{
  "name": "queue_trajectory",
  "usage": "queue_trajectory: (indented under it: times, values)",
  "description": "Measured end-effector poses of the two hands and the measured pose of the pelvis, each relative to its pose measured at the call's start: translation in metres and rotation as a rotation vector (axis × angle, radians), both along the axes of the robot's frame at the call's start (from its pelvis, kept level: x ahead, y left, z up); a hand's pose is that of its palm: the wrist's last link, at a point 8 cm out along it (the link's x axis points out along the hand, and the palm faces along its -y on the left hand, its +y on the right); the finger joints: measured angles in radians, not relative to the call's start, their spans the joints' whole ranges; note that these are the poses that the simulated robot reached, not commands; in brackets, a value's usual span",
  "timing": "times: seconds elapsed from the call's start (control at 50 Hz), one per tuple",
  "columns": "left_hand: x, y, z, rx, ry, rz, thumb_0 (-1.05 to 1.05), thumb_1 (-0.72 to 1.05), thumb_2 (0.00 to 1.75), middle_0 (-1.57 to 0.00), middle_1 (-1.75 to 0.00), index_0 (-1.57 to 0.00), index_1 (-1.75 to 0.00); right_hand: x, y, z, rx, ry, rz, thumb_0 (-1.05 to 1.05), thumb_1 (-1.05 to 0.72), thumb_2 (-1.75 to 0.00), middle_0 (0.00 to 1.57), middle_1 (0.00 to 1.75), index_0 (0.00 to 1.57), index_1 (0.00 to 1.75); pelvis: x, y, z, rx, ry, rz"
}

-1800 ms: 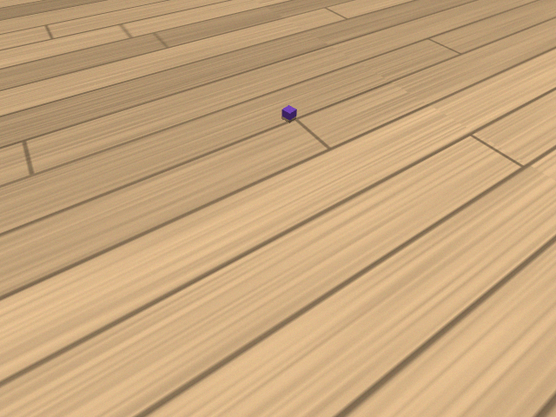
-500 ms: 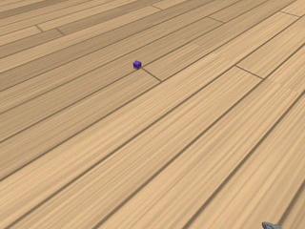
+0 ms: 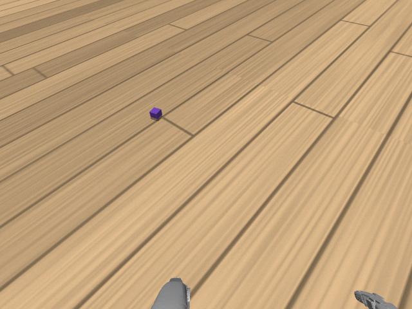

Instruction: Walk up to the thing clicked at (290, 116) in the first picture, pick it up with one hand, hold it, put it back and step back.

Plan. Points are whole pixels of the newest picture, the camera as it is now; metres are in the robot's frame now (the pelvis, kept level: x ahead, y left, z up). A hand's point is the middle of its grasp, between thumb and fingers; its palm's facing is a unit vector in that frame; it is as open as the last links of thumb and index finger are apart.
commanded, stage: walk up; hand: left
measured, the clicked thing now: (155, 113) +1.57 +0.57 -0.75
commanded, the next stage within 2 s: none
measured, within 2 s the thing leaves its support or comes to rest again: neither
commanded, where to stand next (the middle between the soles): +1.13 +0.45 m, yaw -17 degrees
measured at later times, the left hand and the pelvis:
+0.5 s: hand (111, 187) +0.44 +0.34 -0.12, palm faces -0.19 -0.88 -0.43, open 7.4 cm; pelvis +0.28 +0.09 -0.01, yaw -7 degrees
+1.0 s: hand (87, 165) +0.54 +0.47 -0.14, palm faces -0.16 -0.86 -0.49, open 7.4 cm; pelvis +0.50 +0.16 -0.02, yaw -9 degrees
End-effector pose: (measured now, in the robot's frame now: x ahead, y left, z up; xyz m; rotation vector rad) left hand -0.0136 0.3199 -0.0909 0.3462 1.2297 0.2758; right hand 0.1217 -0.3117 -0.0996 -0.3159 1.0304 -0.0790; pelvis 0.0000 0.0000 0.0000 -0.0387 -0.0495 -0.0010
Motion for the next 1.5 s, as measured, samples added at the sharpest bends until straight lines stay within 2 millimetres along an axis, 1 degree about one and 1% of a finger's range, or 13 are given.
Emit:
queue_trajectory:
  times: [0.14, 0.2, 0.3, 0.4, 0.54, 0.62, 0.78, 0.92, 1.04, 1.1, 1.24, 1.38, 1.5]
  values:
    - [0.110, 0.062, -0.032, 0.011, 0.034, -0.066, 0.01, 0.90, 0.89, -0.21, -0.30, -0.21, -0.30, 0.083, 0.032, -0.004, -0.074, 0.000, -0.050, 0.01, -0.90, -0.90, 0.20, 0.30, 0.20, 0.30, 0.088, 0.048, -0.024, 0.020, 0.043, -0.016]
    - [0.170, 0.079, -0.035, 0.019, 0.027, -0.109, 0.01, 0.90, 0.89, -0.20, -0.30, -0.21, -0.30, 0.101, 0.052, -0.001, -0.079, -0.022, -0.081, 0.01, -0.90, -0.90, 0.20, 0.30, 0.20, 0.30, 0.117, 0.065, -0.022, 0.025, 0.038, -0.041]
    - [0.277, 0.085, -0.015, 0.000, -0.065, -0.202, 0.01, 0.90, 0.89, -0.20, -0.30, -0.21, -0.30, 0.101, 0.073, 0.010, -0.060, 0.016, -0.191, 0.01, -0.90, -0.89, 0.20, 0.30, 0.20, 0.30, 0.170, 0.079, -0.003, 0.028, 0.028, -0.072]
    - [0.373, 0.081, 0.003, -0.001, -0.171, -0.259, 0.01, 0.90, 0.89, -0.20, -0.30, -0.20, -0.30, 0.102, 0.080, 0.001, -0.052, 0.101, -0.249, 0.01, -0.90, -0.89, 0.20, 0.30, 0.20, 0.30, 0.223, 0.087, -0.001, 0.052, 0.013, -0.091]
    - [0.480, 0.061, 0.008, 0.034, -0.227, -0.335, 0.01, 0.90, 0.89, -0.20, -0.30, -0.21, -0.30, 0.149, 0.076, -0.041, -0.002, 0.152, -0.283, 0.01, -0.90, -0.90, 0.20, 0.30, 0.20, 0.30, 0.302, 0.083, -0.022, 0.073, 0.009, -0.117]
    - [0.506, 0.060, 0.008, 0.061, -0.255, -0.294, 0.01, 0.90, 0.89, -0.20, -0.30, -0.21, -0.30, 0.203, 0.082, -0.058, 0.026, 0.163, -0.243, 0.01, -0.90, -0.90, 0.20, 0.30, 0.20, 0.30, 0.337, 0.080, -0.028, 0.034, -0.001, -0.120]
    - [0.503, 0.091, 0.020, 0.080, -0.141, -0.209, 0.01, 0.90, 0.89, -0.20, -0.30, -0.21, -0.30, 0.321, 0.092, -0.029, 0.028, 0.046, -0.174, 0.01, -0.90, -0.89, 0.20, 0.30, 0.20, 0.30, 0.399, 0.096, -0.006, 0.026, -0.008, -0.144]
    - [0.523, 0.144, 0.011, 0.094, -0.026, -0.196, 0.01, 0.90, 0.89, -0.21, -0.30, -0.21, -0.30, 0.394, 0.103, -0.010, -0.038, 0.036, -0.167, 0.01, -0.90, -0.90, 0.20, 0.30, 0.20, 0.30, 0.457, 0.130, -0.008, 0.004, 0.018, -0.157]
    - [0.581, 0.205, -0.021, 0.100, 0.024, -0.197, 0.01, 0.90, 0.89, -0.21, -0.30, -0.21, -0.30, 0.456, 0.138, -0.004, -0.109, 0.013, -0.180, 0.01, -0.91, -0.90, 0.20, 0.30, 0.20, 0.30, 0.517, 0.176, -0.026, 0.028, 0.026, -0.158]
    - [0.623, 0.215, -0.027, 0.086, 0.026, -0.211, 0.01, 0.90, 0.89, -0.20, -0.30, -0.21, -0.30, 0.470, 0.162, 0.002, -0.109, -0.017, -0.213, 0.01, -0.91, -0.90, 0.20, 0.30, 0.20, 0.30, 0.540, 0.194, -0.023, 0.008, 0.016, -0.172]
    - [0.729, 0.210, -0.016, 0.019, -0.082, -0.293, 0.01, 0.90, 0.89, -0.20, -0.30, -0.21, -0.30, 0.469, 0.204, 0.007, -0.073, 0.053, -0.304, 0.01, -0.90, -0.89, 0.20, 0.30, 0.20, 0.30, 0.592, 0.214, -0.006, 0.028, 0.001, -0.189]
    - [0.809, 0.197, -0.004, 0.032, -0.105, -0.374, 0.01, 0.90, 0.89, -0.20, -0.30, -0.21, -0.30, 0.476, 0.221, -0.021, -0.023, 0.136, -0.367, 0.01, -0.90, -0.89, 0.20, 0.30, 0.20, 0.30, 0.644, 0.227, -0.010, 0.057, 0.000, -0.227]
    - [0.855, 0.203, 0.001, 0.093, -0.176, -0.373, 0.01, 0.90, 0.89, -0.20, -0.30, -0.21, -0.30, 0.517, 0.235, -0.053, 0.031, 0.183, -0.350, 0.01, -0.90, -0.90, 0.20, 0.30, 0.20, 0.30, 0.681, 0.228, -0.025, 0.024, -0.008, -0.236]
